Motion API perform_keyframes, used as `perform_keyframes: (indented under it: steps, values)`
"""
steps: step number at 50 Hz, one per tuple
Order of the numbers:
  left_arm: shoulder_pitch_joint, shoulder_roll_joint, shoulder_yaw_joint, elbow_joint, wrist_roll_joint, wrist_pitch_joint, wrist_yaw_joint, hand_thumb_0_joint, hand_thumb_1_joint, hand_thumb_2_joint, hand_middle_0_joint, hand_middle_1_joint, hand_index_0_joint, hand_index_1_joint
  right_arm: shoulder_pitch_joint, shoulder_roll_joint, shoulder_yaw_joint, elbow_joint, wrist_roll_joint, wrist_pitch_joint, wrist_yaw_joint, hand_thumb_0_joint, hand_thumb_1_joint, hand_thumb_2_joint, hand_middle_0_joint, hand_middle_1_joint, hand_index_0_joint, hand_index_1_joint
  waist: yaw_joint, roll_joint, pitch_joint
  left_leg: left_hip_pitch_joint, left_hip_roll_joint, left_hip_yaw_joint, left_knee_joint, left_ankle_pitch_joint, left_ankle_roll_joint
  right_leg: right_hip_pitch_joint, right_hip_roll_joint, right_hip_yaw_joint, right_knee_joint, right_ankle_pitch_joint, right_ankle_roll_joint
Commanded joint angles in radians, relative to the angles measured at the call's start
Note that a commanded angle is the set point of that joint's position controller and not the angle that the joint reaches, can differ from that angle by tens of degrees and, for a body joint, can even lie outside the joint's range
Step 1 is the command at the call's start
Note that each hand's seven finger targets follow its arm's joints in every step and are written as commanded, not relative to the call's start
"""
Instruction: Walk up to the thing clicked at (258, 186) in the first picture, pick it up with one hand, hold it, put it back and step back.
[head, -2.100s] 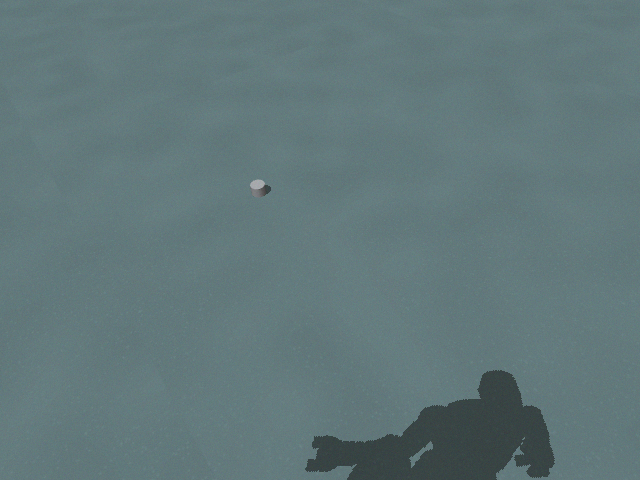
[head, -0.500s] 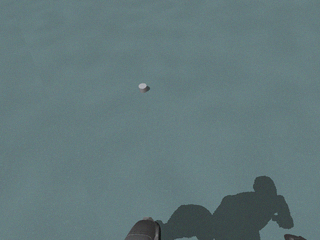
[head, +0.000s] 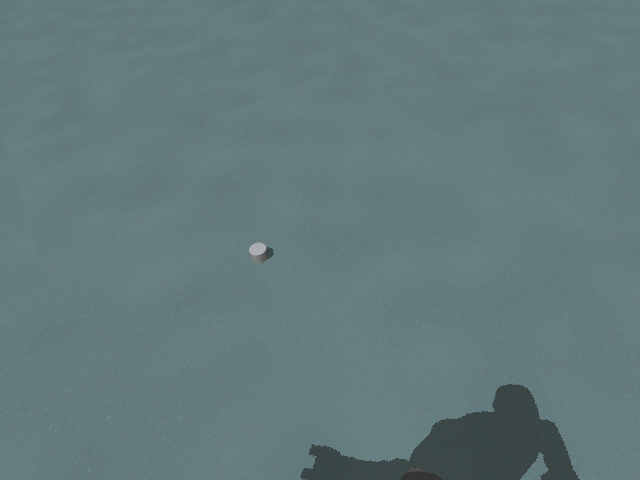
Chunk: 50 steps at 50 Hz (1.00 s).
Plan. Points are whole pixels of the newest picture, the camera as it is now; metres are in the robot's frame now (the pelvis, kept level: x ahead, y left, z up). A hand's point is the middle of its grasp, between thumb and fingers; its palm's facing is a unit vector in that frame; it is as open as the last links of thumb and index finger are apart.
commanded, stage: walk up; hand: left
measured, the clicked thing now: (258, 253) +1.11 +0.31 -0.74
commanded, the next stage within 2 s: none
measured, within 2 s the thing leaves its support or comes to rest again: neither
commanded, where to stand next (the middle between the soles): +0.74 +0.05 m, yaw +1 degrees
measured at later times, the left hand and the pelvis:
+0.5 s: hand (159, 441) +0.23 +0.28 -0.15, palm faces +0.06 -0.93 -0.36, open 7.4 cm; pelvis +0.22 +0.00 -0.01, yaw +4 degrees
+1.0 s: hand (189, 300) +0.46 +0.28 -0.13, palm faces -0.05 -0.92 -0.40, open 7.4 cm; pelvis +0.39 +0.00 -0.01, yaw +1 degrees
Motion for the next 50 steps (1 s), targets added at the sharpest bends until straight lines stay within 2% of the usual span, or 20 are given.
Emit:
perform_keyframes:
  steps: [1,2,3,4,5,7,11,16,21,24,25,26,27,28,31,33,41,45,49,50]
  values:
    - [0.013,0.177,0.063,-0.057,0.003,-0.041,0.018,0.000,0.900,0.900,-0.200,-0.300,-0.200,-0.300,-0.099,-0.236,-0.065,-0.118,0.004,-0.021,-0.022,0.000,-0.900,-0.900,0.200,0.300,0.200,0.300,0.059,0.092,0.002,-0.255,0.214,-0.152,-0.038,0.097,0.143,0.280,0.053,-0.069,-0.071,-0.010,-0.021]
    - [0.097,0.206,0.075,-0.036,0.005,-0.052,0.029,0.000,0.900,0.900,-0.200,-0.300,-0.200,-0.300,-0.075,-0.199,-0.050,-0.118,0.002,-0.019,-0.025,0.000,-0.900,-0.900,0.200,0.300,0.200,0.300,0.102,-0.003,-0.064,-0.262,0.166,-0.104,0.162,0.229,0.116,0.404,0.070,-0.054,-0.106,-0.063,-0.042]
    - [0.194,0.253,0.092,-0.018,0.009,-0.065,0.044,0.000,0.900,0.900,-0.200,-0.300,-0.200,-0.300,-0.003,-0.137,-0.027,-0.115,0.002,-0.018,-0.025,0.000,-0.900,-0.900,0.200,0.300,0.200,0.300,0.132,-0.179,-0.147,-0.339,0.077,-0.033,0.455,0.187,0.079,0.538,-0.027,0.090,-0.205,-0.207,-0.069]
    - [0.214,0.328,0.103,-0.038,0.009,-0.074,0.052,0.000,0.900,0.900,-0.200,-0.300,-0.200,-0.300,0.042,-0.096,-0.010,-0.131,0.007,-0.019,-0.025,0.000,-0.900,-0.900,0.200,0.300,0.200,0.300,0.114,-0.319,-0.145,-0.559,-0.046,-0.037,0.655,-0.166,0.025,0.639,-0.275,0.504,-0.305,-0.251,-0.149]
    - [0.188,0.344,0.100,-0.034,-0.011,-0.067,0.054,0.000,0.900,0.900,-0.200,-0.300,-0.200,-0.300,0.010,-0.204,-0.032,-0.105,0.002,-0.009,-0.040,0.000,-0.900,-0.900,0.200,0.300,0.200,0.300,0.125,-0.224,-0.123,-0.645,-0.021,-0.097,0.746,-0.185,0.019,0.648,-0.352,0.659,-0.333,-0.225,-0.245]
    - [0.144,0.292,0.086,-0.057,-0.026,-0.060,0.063,0.000,0.900,0.900,-0.200,-0.300,-0.200,-0.300,-0.061,-0.230,-0.038,-0.083,0.013,-0.012,-0.049,0.000,-0.900,-0.900,0.200,0.300,0.200,0.300,0.112,-0.103,-0.044,-0.625,0.022,-0.212,0.778,-0.095,0.016,0.509,-0.288,0.469,-0.333,0.011,-0.236]
    - [0.043,0.225,0.055,-0.084,-0.024,-0.065,0.068,0.000,0.900,0.900,-0.200,-0.300,-0.200,-0.300,0.016,-0.174,-0.030,-0.046,0.016,0.010,-0.028,0.000,-0.900,-0.900,0.200,0.300,0.200,0.300,0.033,-0.156,-0.009,-0.463,0.033,-0.168,0.613,0.049,0.004,0.325,-0.121,0.092,-0.315,0.195,-0.173]
    - [0.040,0.245,0.064,-0.128,-0.010,-0.066,0.064,0.000,0.900,0.900,-0.200,-0.300,-0.200,-0.300,-0.103,-0.158,-0.035,-0.091,-0.006,0.018,-0.004,0.000,-0.900,-0.900,0.200,0.300,0.200,0.300,0.057,-0.133,0.031,-0.471,0.072,-0.099,0.335,0.118,-0.034,0.302,-0.156,0.022,-0.353,0.089,-0.216]
    - [0.065,0.259,0.061,-0.125,-0.010,-0.058,0.063,0.000,0.900,0.900,-0.200,-0.300,-0.200,-0.300,-0.174,-0.147,-0.045,-0.105,-0.011,0.002,0.010,0.000,-0.900,-0.900,0.200,0.300,0.200,0.300,0.073,-0.116,0.006,-0.315,0.085,-0.026,0.148,0.226,0.006,0.286,-0.164,0.005,-0.276,0.040,-0.177]
    - [0.041,0.244,0.051,-0.137,-0.009,-0.048,0.066,0.000,0.900,0.900,-0.200,-0.300,-0.200,-0.300,-0.008,-0.196,-0.071,-0.048,-0.020,-0.007,0.002,0.000,-0.900,-0.900,0.200,0.300,0.200,0.300,-0.025,0.025,-0.061,-0.049,0.042,-0.003,0.103,0.188,0.045,0.191,-0.118,-0.035,-0.041,0.110,-0.139]
    - [0.087,0.193,0.031,-0.137,-0.014,-0.043,0.069,0.000,0.900,0.900,-0.200,-0.300,-0.200,-0.300,0.090,-0.241,-0.088,-0.025,-0.033,-0.015,-0.009,0.000,-0.900,-0.900,0.200,0.300,0.200,0.300,-0.069,0.160,-0.119,0.095,0.077,-0.094,0.040,0.050,0.091,0.093,-0.042,-0.092,0.234,0.102,-0.111]
    - [0.139,0.101,0.008,-0.147,-0.017,-0.039,0.064,0.000,0.900,0.900,-0.200,-0.300,-0.200,-0.300,0.144,-0.327,-0.111,-0.035,-0.040,-0.019,-0.021,0.000,-0.900,-0.900,0.200,0.300,0.200,0.300,-0.065,0.404,-0.141,0.211,0.310,-0.473,-0.036,-0.057,0.160,-0.143,0.094,-0.094,0.497,-0.325,-0.057]
    - [0.147,0.192,0.032,-0.129,-0.024,-0.027,0.077,0.000,0.900,0.900,-0.200,-0.300,-0.200,-0.300,0.112,-0.344,-0.111,-0.069,-0.008,-0.021,-0.026,0.000,-0.900,-0.900,0.200,0.300,0.200,0.300,-0.059,0.270,-0.156,0.190,0.437,-0.769,-0.179,-0.169,0.243,-0.197,0.131,-0.010,0.589,-0.444,-0.061]
    - [0.105,0.239,0.035,-0.113,-0.014,-0.022,0.084,0.000,0.900,0.900,-0.200,-0.300,-0.200,-0.300,0.067,-0.330,-0.113,-0.069,0.011,-0.017,-0.028,0.000,-0.900,-0.900,0.200,0.300,0.200,0.300,-0.049,0.198,-0.103,0.127,0.444,-0.745,-0.183,-0.160,0.269,-0.214,0.080,0.045,0.639,-0.410,-0.066]
    - [0.109,0.208,0.028,-0.087,-0.028,-0.025,0.069,0.000,0.900,0.900,-0.200,-0.300,-0.200,-0.300,-0.025,-0.233,-0.063,-0.099,0.018,-0.025,-0.045,0.000,-0.900,-0.900,0.200,0.300,0.200,0.300,0.008,0.115,-0.010,-0.063,0.312,-0.342,-0.150,0.294,0.162,-0.112,0.037,0.106,0.544,-0.245,-0.050]
    - [0.146,0.183,0.026,-0.069,-0.030,-0.015,0.060,0.000,0.900,0.900,-0.200,-0.300,-0.200,-0.300,-0.035,-0.217,-0.053,-0.094,0.016,-0.034,-0.045,0.000,-0.900,-0.900,0.200,0.300,0.200,0.300,0.036,0.143,-0.001,-0.127,0.270,-0.232,-0.157,0.379,0.156,-0.045,0.035,0.069,0.494,-0.202,-0.032]
    - [-0.014,0.159,0.027,-0.115,-0.006,-0.007,0.028,0.000,0.900,0.900,-0.200,-0.300,-0.200,-0.300,0.001,-0.253,-0.066,-0.114,0.006,-0.034,-0.042,0.000,-0.900,-0.900,0.200,0.300,0.200,0.300,-0.011,0.156,0.053,-0.111,0.283,-0.169,-0.219,0.171,0.212,-0.071,-0.005,-0.007,0.147,-0.095,0.000]
    - [-0.045,0.150,0.031,-0.105,-0.009,-0.022,0.026,0.000,0.900,0.900,-0.200,-0.300,-0.200,-0.300,-0.012,-0.242,-0.058,-0.126,0.002,-0.024,-0.038,0.000,-0.900,-0.900,0.200,0.300,0.200,0.300,-0.006,0.123,0.047,-0.154,0.248,-0.126,-0.147,0.234,0.184,0.057,0.038,-0.048,-0.011,-0.034,-0.016]
    - [0.132,0.195,0.057,-0.044,-0.004,-0.044,0.047,0.000,0.900,0.900,-0.200,-0.300,-0.200,-0.300,-0.029,-0.204,-0.040,-0.144,0.004,-0.009,-0.038,0.000,-0.900,-0.900,0.200,0.300,0.200,0.300,0.093,-0.022,-0.070,-0.250,0.196,-0.076,0.166,0.199,0.128,0.405,0.080,-0.043,-0.130,-0.051,-0.042]
    - [0.203,0.251,0.078,-0.032,0.003,-0.054,0.060,0.000,0.900,0.900,-0.200,-0.300,-0.200,-0.300,0.028,-0.143,-0.018,-0.145,0.006,-0.010,-0.037,0.000,-0.900,-0.900,0.200,0.300,0.200,0.300,0.119,-0.200,-0.127,-0.345,0.107,-0.004,0.416,0.125,0.091,0.519,-0.028,0.125,-0.229,-0.212,-0.072]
